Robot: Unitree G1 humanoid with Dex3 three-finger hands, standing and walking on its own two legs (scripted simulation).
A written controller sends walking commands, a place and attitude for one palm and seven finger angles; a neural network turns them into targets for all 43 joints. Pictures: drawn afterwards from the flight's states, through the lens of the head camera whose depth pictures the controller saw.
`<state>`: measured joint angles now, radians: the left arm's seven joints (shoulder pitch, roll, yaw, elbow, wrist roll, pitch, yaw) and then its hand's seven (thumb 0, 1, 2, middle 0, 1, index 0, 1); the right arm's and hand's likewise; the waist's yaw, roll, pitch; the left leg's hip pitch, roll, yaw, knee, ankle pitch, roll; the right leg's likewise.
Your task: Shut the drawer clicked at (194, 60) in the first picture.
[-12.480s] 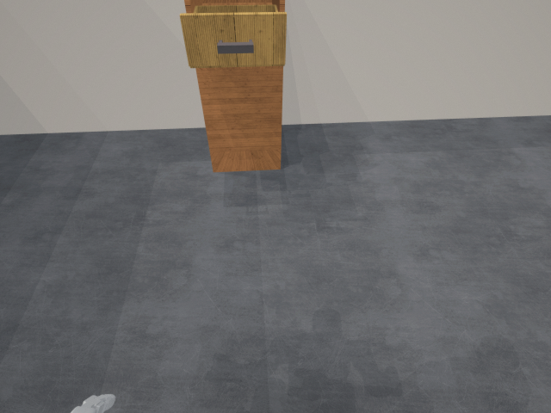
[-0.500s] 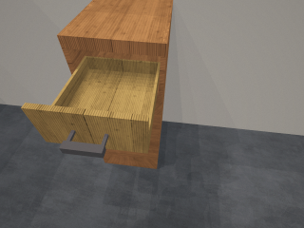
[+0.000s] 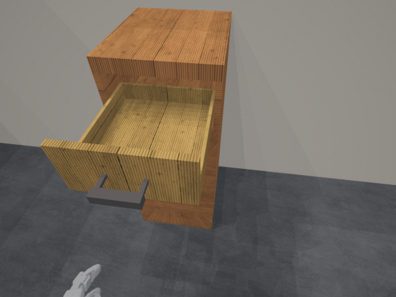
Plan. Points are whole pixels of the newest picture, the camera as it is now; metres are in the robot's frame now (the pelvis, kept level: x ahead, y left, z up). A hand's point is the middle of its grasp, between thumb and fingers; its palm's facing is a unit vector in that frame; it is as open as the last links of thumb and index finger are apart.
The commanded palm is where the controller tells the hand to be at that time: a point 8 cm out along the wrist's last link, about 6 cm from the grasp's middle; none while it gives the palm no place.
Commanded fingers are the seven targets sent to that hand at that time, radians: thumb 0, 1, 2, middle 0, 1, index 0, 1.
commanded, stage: raise the hand and make a fist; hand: left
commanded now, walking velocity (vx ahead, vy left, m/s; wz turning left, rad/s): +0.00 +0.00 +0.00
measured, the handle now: (120, 189) +0.32 +0.19 +0.05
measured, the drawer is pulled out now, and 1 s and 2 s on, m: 0.30 0.29 0.29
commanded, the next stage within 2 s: bring the fist close to the handle in 1.76 s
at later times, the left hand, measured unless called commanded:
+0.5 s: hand (121, 285) +0.14 +0.14 +0.03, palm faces -0.11 -0.99 -0.06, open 4.8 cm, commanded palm +0.11 +0.21 +0.03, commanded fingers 0.00 0.90 0.90 -0.86 -1.01 -0.86 -1.01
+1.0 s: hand (98, 269) +0.15 +0.17 +0.08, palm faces -0.04 -0.99 -0.12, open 3.1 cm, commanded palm +0.10 +0.22 +0.10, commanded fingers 0.00 0.90 0.90 -1.36 -1.56 -1.36 -1.56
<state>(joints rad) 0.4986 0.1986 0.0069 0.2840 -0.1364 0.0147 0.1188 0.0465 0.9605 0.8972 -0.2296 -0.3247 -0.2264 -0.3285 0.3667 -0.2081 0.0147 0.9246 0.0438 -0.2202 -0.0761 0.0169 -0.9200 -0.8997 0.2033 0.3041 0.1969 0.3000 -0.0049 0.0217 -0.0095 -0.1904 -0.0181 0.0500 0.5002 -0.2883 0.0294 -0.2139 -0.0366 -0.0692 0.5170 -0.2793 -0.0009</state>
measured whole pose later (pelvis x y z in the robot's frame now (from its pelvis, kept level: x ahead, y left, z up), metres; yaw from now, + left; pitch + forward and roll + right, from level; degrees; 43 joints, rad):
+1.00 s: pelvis -0.01 -0.01 -0.03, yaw +1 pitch +3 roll -1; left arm 0.64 0.27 0.15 -0.38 -0.26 -0.22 -0.26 0.02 0.90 0.90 -1.17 -1.35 -1.17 -1.35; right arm 0.24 -0.23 0.00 0.55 0.07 -0.33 -0.06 0.01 -0.90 -0.90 0.20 0.30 0.19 0.30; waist 0.02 0.04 -0.10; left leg -0.44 0.02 0.02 0.82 -0.43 0.02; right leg -0.43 -0.02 -0.10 0.77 -0.39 -0.01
